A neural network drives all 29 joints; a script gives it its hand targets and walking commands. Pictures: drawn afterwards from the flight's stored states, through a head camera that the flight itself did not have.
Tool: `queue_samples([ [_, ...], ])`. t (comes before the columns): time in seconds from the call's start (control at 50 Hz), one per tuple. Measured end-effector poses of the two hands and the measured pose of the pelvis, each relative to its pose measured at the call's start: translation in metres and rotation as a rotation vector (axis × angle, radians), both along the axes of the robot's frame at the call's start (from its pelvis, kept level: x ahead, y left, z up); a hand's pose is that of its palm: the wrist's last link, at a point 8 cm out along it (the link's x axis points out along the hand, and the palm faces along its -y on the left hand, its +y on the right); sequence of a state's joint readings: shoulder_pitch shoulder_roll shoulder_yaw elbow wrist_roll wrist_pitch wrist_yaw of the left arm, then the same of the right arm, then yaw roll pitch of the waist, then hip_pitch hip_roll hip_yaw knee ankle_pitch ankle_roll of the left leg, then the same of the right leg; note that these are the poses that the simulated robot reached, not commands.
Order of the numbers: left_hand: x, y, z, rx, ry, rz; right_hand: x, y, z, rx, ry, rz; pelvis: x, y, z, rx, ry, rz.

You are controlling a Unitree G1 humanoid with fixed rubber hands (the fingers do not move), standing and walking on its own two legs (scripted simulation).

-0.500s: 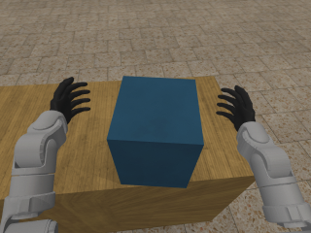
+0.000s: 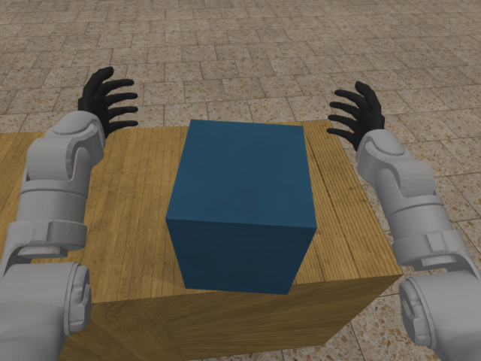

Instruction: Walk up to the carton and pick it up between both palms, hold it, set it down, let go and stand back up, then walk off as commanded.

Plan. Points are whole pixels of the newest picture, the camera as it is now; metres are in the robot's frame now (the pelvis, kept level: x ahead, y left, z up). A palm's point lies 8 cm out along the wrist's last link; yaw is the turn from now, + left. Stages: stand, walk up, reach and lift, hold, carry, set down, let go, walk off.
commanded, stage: reach and lift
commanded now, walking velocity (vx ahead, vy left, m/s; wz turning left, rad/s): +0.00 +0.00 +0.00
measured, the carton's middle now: (241, 211) +0.38 -0.01 +0.02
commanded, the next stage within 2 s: none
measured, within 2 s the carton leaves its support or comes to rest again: neither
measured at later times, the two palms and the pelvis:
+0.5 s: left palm (122, 184) +0.41 +0.19 +0.08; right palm (332, 189) +0.39 -0.17 +0.07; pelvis +0.00 +0.00 +0.00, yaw +1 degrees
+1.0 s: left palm (140, 186) +0.41 +0.17 +0.06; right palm (327, 189) +0.39 -0.17 +0.06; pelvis -0.01 +0.00 -0.01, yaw +0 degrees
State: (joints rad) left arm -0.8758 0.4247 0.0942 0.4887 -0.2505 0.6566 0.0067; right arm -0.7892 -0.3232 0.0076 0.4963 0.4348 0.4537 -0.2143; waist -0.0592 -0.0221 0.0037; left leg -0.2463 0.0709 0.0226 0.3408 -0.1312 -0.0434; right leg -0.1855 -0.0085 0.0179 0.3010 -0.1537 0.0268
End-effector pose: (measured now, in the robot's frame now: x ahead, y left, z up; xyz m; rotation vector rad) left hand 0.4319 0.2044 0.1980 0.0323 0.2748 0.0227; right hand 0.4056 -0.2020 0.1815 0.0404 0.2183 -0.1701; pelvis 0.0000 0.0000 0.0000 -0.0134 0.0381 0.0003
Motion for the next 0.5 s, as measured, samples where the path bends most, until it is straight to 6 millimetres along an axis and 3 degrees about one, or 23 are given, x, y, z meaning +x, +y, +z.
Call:
queue_samples([
  [0.12,0.002,-0.005,-0.020,-0.001,0.020,-0.003,0.001,0.004,-0.019,-0.001,0.024,-0.005,0.003,-0.001,0.000,-0.001,-0.002,0.001],
  [0.36,-0.021,-0.008,-0.101,-0.011,0.082,0.026,-0.020,0.020,-0.095,0.002,0.075,-0.017,0.000,-0.002,-0.002,-0.004,0.021,0.004],
  [0.5,-0.022,-0.010,-0.121,-0.015,0.069,0.042,-0.020,0.029,-0.112,-0.008,0.072,-0.027,-0.001,-0.002,-0.004,-0.008,0.070,0.010],
])
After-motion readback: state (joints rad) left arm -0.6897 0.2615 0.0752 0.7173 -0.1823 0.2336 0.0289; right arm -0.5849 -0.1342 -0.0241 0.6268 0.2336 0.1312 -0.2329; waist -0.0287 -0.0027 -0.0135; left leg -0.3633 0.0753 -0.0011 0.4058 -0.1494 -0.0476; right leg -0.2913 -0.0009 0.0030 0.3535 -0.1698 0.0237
